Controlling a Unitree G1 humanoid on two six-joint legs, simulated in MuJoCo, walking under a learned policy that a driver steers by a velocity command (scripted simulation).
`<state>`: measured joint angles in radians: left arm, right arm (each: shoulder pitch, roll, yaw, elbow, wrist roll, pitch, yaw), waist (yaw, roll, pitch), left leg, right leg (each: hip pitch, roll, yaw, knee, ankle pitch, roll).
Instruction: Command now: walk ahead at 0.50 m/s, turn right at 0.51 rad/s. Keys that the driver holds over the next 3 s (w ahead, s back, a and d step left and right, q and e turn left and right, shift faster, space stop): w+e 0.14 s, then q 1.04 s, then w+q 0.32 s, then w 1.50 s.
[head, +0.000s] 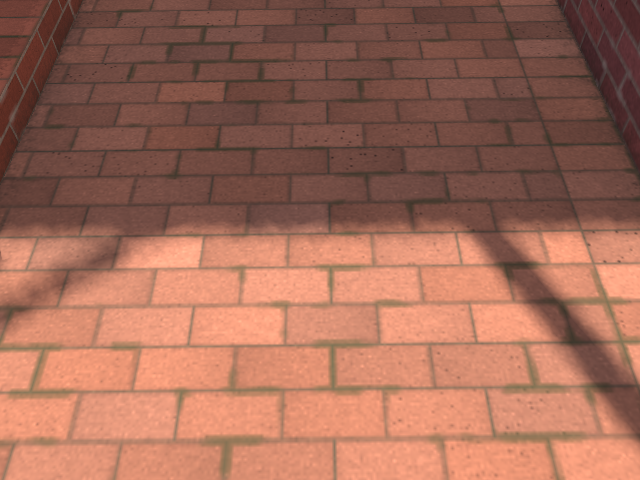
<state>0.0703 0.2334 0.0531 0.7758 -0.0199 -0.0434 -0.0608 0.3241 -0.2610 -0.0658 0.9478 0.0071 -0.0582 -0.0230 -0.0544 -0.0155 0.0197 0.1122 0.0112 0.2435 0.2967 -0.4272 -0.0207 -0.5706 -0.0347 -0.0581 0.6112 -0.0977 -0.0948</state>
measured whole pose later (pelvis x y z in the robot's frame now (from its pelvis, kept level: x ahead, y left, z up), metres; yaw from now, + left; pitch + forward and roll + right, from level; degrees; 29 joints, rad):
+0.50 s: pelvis +0.26 -0.02 +0.00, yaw -3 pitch +2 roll -2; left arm 0.21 0.26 0.06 0.83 0.00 -0.02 0.03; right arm 0.15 -0.26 -0.05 0.81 0.00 -0.09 0.04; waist 0.01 0.04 0.01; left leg -0.49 0.01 0.01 0.52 -0.01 0.05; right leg -0.07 0.09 -0.05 0.46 -0.40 -0.06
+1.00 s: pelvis +0.33 -0.06 +0.01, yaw +15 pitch +3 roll +1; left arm 0.21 0.27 0.07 0.76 0.03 -0.01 0.03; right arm 0.16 -0.32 -0.09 0.66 0.01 0.04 -0.03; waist 0.00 0.04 0.00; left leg -0.54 -0.14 -0.15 0.86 -0.42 -0.01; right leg -0.32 0.00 0.05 0.51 -0.24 0.00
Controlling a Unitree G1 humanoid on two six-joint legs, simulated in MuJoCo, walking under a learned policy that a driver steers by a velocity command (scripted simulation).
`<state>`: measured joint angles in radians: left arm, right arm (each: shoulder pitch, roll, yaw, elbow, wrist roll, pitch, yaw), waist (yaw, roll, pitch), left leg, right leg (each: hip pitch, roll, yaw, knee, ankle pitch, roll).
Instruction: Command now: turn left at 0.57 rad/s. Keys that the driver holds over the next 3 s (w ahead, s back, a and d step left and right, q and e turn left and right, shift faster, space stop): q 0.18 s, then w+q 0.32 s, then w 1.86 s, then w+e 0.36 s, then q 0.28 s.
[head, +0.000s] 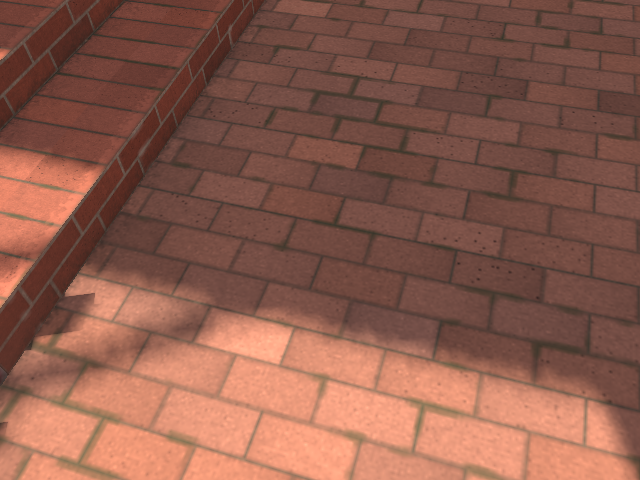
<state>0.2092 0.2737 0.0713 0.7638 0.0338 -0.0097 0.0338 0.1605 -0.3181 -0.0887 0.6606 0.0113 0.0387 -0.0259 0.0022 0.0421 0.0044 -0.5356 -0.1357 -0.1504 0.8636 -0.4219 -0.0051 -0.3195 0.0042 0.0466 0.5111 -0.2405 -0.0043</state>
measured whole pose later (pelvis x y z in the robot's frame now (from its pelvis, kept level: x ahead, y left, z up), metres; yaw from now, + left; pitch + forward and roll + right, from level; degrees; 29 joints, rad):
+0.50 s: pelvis +0.05 +0.06 +0.00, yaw +19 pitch +3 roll -1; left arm 0.20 0.32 0.09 0.73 0.00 -0.07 -0.01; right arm 0.33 -0.27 -0.06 0.66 0.01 -0.02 0.02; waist 0.00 -0.04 -0.02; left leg -0.20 -0.03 -0.02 0.46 -0.31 0.06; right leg -0.53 -0.06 -0.01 1.07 -0.35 0.00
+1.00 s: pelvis +0.31 +0.10 +0.00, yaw +25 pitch +2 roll -1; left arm 0.20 0.28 0.06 0.75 0.01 -0.10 -0.04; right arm 0.32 -0.30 -0.04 0.74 0.02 -0.06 0.00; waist -0.01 0.03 0.04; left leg -0.42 0.02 -0.07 1.23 -0.35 0.03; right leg -0.35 0.06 -0.05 0.46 -0.15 -0.06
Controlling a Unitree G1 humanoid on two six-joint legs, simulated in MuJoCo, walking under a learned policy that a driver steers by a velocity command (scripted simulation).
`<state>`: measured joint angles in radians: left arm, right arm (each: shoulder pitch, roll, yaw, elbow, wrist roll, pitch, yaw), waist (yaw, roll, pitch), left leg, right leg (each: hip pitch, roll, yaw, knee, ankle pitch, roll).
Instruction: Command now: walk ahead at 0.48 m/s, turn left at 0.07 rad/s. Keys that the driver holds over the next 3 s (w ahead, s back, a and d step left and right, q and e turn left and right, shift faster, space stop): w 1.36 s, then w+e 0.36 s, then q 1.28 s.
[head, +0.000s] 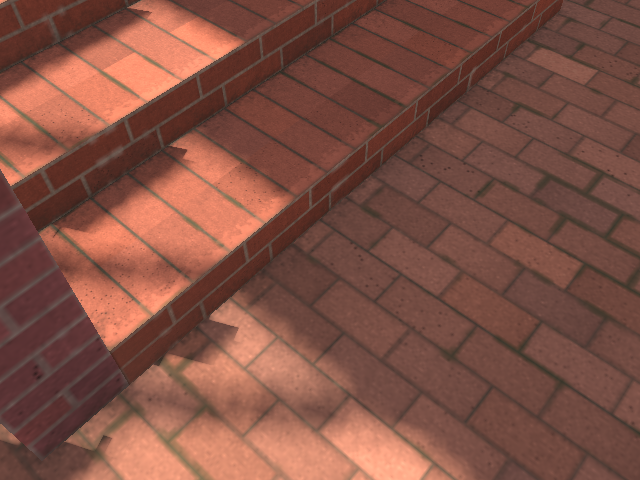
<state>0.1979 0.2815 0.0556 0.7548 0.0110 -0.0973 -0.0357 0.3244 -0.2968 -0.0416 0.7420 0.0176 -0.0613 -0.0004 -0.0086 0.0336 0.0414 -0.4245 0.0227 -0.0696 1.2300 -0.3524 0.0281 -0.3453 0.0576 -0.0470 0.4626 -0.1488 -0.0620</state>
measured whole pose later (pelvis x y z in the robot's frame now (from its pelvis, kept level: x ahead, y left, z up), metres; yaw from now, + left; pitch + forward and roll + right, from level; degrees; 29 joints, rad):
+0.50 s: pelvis +0.28 +0.06 +0.00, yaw +0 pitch +2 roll +0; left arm 0.30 0.32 0.04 0.81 -0.02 -0.08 -0.02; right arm 0.21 -0.29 -0.04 0.70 0.00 -0.08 0.02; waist 0.01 -0.03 0.04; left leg -0.34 -0.02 0.03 0.47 -0.16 0.05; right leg -0.39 -0.02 0.03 1.12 -0.39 -0.02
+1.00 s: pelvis +0.55 +0.00 +0.01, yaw -1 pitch +0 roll +1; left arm 0.28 0.26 0.03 0.81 0.03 -0.06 -0.02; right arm 0.29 -0.28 -0.04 0.89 -0.03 -0.05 0.02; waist 0.00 0.03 0.04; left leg -0.40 0.02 0.00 1.06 -0.32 0.06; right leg -0.22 0.04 -0.07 0.41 -0.19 -0.09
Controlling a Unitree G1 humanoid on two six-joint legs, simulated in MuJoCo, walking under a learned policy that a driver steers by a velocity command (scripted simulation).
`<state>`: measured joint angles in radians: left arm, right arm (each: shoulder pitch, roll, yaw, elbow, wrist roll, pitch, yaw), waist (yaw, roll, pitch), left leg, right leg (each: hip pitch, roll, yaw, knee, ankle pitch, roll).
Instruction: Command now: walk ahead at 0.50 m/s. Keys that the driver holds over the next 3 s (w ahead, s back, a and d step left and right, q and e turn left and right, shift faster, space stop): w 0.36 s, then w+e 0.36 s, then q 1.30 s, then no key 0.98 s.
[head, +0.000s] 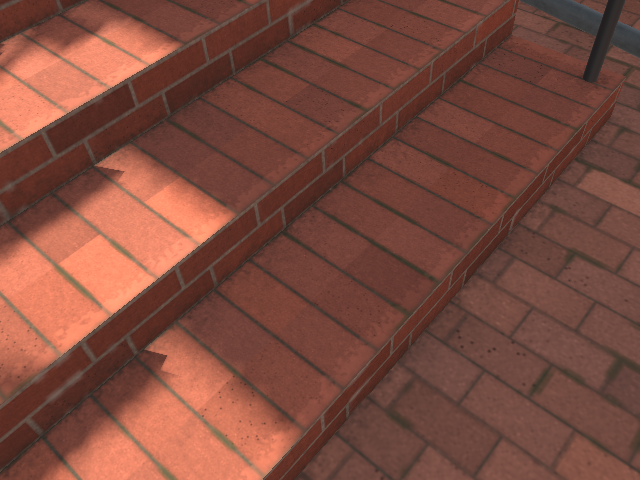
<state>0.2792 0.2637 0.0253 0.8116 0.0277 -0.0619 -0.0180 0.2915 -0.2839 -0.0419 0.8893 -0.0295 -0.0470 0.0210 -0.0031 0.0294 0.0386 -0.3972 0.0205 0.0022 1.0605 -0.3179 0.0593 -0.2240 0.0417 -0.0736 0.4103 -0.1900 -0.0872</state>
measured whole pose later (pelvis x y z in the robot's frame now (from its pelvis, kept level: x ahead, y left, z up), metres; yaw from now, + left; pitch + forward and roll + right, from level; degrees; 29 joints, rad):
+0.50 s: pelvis +0.25 +0.03 -0.01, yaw -3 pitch -2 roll +1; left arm 0.31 0.23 0.03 0.93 0.02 -0.05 -0.02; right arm 0.29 -0.23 -0.04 0.98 -0.02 -0.06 -0.01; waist 0.02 -0.05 0.05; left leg -0.20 -0.05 0.12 0.44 -0.22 0.08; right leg -0.41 0.01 0.04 1.23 -0.29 -0.08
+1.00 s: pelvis +0.47 -0.05 -0.01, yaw -8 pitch +0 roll +1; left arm 0.16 0.19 0.03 0.88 0.03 -0.03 0.01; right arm 0.33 -0.15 -0.05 0.97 0.01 -0.03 -0.04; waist -0.03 0.00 0.08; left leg -0.43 0.01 0.02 1.50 -0.47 0.02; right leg -0.35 0.01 -0.15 0.48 -0.14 -0.11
